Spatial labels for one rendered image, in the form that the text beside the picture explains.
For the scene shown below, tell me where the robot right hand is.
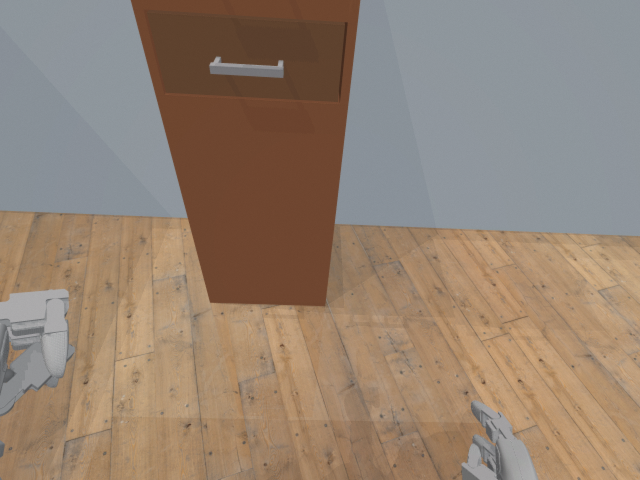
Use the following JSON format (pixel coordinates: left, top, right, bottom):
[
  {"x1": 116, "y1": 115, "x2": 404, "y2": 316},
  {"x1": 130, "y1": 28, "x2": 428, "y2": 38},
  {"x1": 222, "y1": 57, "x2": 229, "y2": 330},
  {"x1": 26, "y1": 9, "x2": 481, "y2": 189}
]
[{"x1": 462, "y1": 400, "x2": 538, "y2": 480}]

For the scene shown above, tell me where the handle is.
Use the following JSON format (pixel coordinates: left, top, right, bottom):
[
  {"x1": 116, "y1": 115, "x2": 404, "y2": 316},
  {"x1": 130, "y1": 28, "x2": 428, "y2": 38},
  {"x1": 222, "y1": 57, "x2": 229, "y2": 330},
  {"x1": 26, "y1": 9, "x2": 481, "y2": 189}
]
[{"x1": 209, "y1": 57, "x2": 284, "y2": 78}]

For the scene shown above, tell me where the cabinet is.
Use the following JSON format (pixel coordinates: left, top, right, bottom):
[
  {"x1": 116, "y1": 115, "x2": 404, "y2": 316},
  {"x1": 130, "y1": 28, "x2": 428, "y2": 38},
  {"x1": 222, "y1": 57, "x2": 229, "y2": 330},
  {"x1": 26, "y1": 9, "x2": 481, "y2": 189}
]
[{"x1": 131, "y1": 0, "x2": 360, "y2": 306}]

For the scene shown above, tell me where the robot left hand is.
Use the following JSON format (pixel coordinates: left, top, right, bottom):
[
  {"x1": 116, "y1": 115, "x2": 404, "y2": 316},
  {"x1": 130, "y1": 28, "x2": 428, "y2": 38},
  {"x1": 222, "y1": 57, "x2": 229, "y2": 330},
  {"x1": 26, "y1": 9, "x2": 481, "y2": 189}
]
[{"x1": 0, "y1": 289, "x2": 75, "y2": 417}]

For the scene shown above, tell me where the drawer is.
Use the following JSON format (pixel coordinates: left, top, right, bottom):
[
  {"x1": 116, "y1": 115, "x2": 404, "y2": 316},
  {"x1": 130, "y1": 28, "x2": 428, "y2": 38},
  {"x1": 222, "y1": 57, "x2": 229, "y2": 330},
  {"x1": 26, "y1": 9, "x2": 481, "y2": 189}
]
[{"x1": 147, "y1": 10, "x2": 345, "y2": 102}]

